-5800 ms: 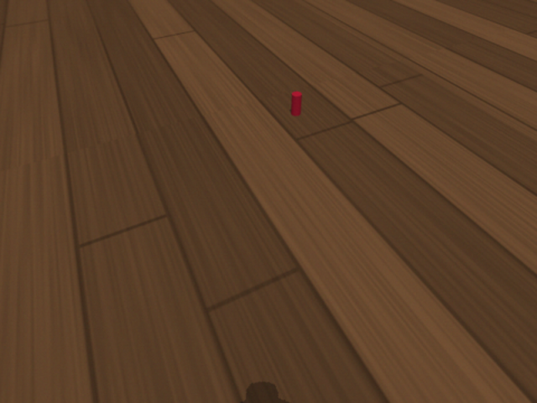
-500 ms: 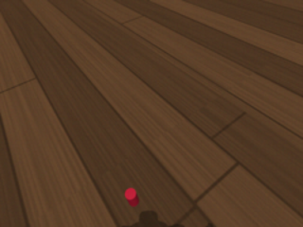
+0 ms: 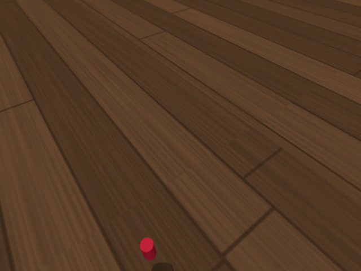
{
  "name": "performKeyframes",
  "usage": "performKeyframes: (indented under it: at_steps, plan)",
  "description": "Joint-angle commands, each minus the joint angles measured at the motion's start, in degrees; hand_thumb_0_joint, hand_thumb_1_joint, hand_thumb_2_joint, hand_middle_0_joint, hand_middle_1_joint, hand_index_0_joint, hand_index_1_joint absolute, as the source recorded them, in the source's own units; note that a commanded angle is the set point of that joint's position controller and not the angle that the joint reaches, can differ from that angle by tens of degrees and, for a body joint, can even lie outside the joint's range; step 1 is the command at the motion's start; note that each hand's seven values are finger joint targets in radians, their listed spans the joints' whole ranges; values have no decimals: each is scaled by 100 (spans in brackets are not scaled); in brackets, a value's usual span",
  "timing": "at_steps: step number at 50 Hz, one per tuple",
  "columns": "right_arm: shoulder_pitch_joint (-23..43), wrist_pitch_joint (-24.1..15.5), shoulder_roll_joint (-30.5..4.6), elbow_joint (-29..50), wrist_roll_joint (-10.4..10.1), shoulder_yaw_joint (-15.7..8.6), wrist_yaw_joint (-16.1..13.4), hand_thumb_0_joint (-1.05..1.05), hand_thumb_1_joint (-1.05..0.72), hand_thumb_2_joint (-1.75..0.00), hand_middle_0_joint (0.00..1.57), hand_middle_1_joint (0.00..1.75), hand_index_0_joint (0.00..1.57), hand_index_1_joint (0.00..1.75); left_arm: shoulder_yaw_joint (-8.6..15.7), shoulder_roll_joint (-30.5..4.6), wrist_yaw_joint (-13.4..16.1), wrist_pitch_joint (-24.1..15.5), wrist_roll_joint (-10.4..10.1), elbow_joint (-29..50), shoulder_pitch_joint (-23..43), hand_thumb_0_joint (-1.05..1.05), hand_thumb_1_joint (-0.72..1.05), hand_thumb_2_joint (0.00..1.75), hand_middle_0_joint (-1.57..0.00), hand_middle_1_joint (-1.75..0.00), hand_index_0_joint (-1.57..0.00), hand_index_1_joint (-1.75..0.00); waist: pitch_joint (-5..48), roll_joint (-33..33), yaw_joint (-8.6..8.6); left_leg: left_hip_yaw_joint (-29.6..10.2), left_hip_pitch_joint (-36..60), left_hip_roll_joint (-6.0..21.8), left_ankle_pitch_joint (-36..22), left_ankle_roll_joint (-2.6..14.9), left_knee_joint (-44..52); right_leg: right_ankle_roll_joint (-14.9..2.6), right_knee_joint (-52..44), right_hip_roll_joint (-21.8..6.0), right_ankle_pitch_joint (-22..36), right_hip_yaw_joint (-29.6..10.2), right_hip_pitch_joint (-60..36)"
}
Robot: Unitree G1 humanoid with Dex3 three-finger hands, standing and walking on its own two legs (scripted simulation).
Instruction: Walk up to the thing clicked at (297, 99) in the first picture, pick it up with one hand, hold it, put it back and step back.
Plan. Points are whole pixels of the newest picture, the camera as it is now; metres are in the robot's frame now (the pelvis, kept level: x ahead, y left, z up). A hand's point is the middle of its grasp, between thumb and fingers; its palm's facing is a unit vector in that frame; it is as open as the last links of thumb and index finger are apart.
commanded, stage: walk up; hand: left
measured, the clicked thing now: (148, 249) +0.38 +0.19 -0.71
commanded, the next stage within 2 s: stand in 0.80 s
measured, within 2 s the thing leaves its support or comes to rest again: neither
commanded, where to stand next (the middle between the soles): +0.05 -0.01 m, yaw +0 degrees
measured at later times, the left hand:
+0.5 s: hand out of the picture +0.08 +0.25 -0.15, palm faces +0.00 -0.94 -0.34, open 7.4 cm
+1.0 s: hand out of the picture +0.10 +0.25 -0.15, palm faces -0.01 -0.94 -0.34, open 7.4 cm
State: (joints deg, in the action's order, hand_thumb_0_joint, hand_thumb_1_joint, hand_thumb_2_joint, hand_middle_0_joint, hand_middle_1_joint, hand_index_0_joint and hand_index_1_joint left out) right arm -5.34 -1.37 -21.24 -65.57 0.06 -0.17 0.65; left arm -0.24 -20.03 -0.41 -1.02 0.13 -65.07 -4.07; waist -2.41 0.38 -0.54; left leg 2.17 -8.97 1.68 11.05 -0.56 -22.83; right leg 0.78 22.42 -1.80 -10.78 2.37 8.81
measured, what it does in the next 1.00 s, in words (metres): stands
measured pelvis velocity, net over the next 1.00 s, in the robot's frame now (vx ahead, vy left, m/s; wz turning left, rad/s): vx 0.01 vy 0.00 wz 0.01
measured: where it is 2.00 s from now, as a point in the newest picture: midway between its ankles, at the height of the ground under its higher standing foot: outside the picture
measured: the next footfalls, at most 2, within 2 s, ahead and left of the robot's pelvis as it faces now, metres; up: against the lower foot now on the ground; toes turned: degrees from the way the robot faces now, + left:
none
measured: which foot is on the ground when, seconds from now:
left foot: down 0.00-1.00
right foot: down 0.00-1.00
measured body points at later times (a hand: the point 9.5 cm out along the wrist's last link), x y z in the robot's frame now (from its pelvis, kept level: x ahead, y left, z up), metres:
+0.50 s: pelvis +0.01 +0.00 +0.00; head +0.01 +0.00 +0.45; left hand +0.08 +0.30 -0.13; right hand +0.08 -0.30 -0.13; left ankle +0.02 +0.12 -0.74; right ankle +0.02 -0.13 -0.74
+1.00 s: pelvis +0.01 +0.00 +0.00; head +0.02 +0.00 +0.45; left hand +0.10 +0.30 -0.13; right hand +0.10 -0.30 -0.13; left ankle +0.02 +0.12 -0.74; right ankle +0.02 -0.13 -0.74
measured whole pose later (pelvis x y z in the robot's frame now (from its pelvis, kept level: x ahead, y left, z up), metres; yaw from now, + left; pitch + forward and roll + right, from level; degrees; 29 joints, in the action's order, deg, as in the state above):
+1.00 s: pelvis +0.01 +0.00 +0.00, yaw +0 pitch -3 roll +0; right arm -4.3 -0.9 -19.7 -66.2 0.4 -0.1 0.2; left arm 0.6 -19.5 -0.1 -0.4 0.6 -66.1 -3.9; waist -2.8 -0.1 -0.6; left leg 1.9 -5.8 1.2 9.3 -0.7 -17.7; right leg 1.1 17.6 -2.1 -9.4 2.8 5.6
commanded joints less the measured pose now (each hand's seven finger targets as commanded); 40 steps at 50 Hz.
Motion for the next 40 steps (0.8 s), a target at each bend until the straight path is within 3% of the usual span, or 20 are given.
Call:
performKeyframes:
  at_steps: [1, 15, 26, 39, 40]
  plan:
    - [306, -74, -1159, 274, 13, -197, -67, 0, -90, -90, 20, 30, 20, 30, 219, -1238, 59, -131, 3, 232, 378, 0, 90, 90, -20, -30, -20, -30, 448, -89, 47, -575, 66, 569, -539, 215, 551, -190, -499, -625, 664, -607, -225]
    - [385, -43, -1130, 185, 34, -210, -59, 0, -90, -90, 20, 30, 20, 30, 264, -1205, 60, -118, 46, 80, 345, 0, 90, 90, -20, -30, -20, -30, 274, -14, 47, -621, 136, 555, -154, 194, 743, -158, -794, -567, 78, -583, -92]
    - [301, -57, -1093, 182, 41, -217, -89, 0, -90, -90, 20, 30, 20, 30, 286, -1164, 74, -97, 43, 100, 262, 0, 90, 90, -20, -30, -20, -30, 501, -64, 56, -586, 251, 597, -766, 187, 704, -145, -656, -593, 710, -506, -375]
    - [284, -38, -1072, 207, 44, -231, -99, 0, -90, -90, 20, 30, 20, 30, 292, -1131, 81, -73, 53, 131, 314, 0, 90, 90, -20, -30, -20, -30, 325, -139, 45, -602, 135, 573, -671, 169, 789, -138, -669, -574, 651, -469, -406]
    - [454, -45, -1089, 295, 52, -216, -116, 0, -90, -90, 20, 30, 20, 30, 274, -1176, 89, -68, 44, 180, 277, 0, 90, 90, -20, -30, -20, -30, 282, -132, 67, -650, 206, 660, -1147, 137, 770, -146, -654, -650, 957, -532, -360]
